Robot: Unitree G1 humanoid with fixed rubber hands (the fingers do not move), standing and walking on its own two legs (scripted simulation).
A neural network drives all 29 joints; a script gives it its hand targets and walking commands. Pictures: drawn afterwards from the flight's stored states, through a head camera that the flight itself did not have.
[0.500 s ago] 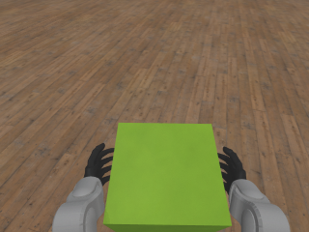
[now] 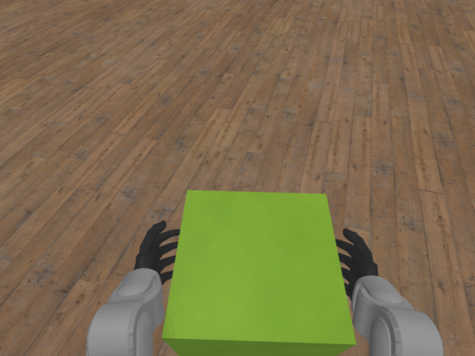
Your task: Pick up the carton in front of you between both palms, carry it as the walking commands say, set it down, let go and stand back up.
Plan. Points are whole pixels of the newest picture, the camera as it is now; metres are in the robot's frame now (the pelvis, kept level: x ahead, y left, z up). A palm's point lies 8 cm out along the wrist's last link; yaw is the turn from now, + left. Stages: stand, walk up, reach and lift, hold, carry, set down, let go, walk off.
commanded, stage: carry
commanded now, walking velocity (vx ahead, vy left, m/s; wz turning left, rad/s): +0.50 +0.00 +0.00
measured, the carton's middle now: (252, 286) +0.25 +0.00 +0.01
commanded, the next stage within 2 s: none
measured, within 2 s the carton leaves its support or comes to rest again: neither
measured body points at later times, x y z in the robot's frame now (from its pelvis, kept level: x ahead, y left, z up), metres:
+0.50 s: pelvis +0.34 +0.03 +0.01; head +0.36 +0.03 +0.46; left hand +0.60 +0.16 +0.08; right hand +0.57 -0.14 +0.08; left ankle +0.39 +0.11 -0.73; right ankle +0.19 -0.09 -0.63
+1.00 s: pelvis +0.53 -0.01 +0.01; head +0.54 -0.02 +0.46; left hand +0.80 +0.14 +0.10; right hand +0.79 -0.17 +0.09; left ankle +0.43 +0.11 -0.73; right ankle +0.55 -0.10 -0.73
